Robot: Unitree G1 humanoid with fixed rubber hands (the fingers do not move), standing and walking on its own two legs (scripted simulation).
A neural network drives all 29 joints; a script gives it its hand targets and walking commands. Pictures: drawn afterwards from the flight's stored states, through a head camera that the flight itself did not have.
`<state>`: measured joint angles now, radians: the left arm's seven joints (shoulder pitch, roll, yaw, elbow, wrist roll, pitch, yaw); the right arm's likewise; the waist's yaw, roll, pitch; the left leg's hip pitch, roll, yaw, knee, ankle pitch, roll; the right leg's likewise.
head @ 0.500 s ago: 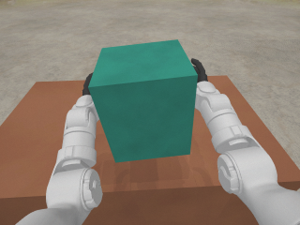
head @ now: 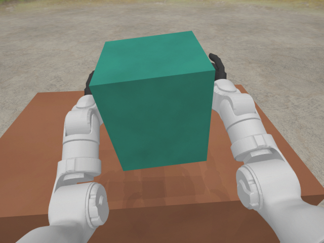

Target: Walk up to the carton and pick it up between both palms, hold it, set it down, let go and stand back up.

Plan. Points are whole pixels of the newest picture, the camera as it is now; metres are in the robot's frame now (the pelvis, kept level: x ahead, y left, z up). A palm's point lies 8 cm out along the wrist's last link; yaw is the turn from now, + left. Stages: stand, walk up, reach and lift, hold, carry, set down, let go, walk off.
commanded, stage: hold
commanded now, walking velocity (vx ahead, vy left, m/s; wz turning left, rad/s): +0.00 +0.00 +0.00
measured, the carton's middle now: (156, 102) +0.37 +0.02 +0.21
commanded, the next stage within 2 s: none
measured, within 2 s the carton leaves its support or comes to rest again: neither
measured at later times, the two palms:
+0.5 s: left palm (94, 103) +0.36 +0.17 +0.22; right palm (220, 87) +0.37 -0.13 +0.25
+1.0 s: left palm (92, 95) +0.36 +0.17 +0.24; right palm (221, 80) +0.38 -0.13 +0.26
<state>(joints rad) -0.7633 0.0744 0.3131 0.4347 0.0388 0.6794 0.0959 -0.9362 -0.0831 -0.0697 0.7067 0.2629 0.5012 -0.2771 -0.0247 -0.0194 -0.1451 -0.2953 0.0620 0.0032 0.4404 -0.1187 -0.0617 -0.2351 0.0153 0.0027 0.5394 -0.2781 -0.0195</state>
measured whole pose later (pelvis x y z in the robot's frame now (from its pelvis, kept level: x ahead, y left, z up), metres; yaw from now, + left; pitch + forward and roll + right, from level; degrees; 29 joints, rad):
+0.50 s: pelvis +0.00 +0.00 +0.00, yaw +0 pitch -2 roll +1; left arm -0.76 0.07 0.33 0.46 0.04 0.77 0.07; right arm -0.94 -0.09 -0.07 0.71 0.29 0.61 -0.31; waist -0.03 -0.02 -0.18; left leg -0.28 0.06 0.00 0.44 -0.12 -0.06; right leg -0.22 0.02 0.00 0.54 -0.28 -0.02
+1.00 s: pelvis +0.00 +0.00 +0.00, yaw +0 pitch -2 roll +1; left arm -0.78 0.07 0.32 0.38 0.04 0.82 0.11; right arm -0.96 -0.10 -0.07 0.69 0.33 0.62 -0.31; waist -0.03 -0.01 -0.18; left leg -0.28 0.06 0.00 0.44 -0.12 -0.06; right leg -0.22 0.02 0.00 0.54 -0.28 -0.02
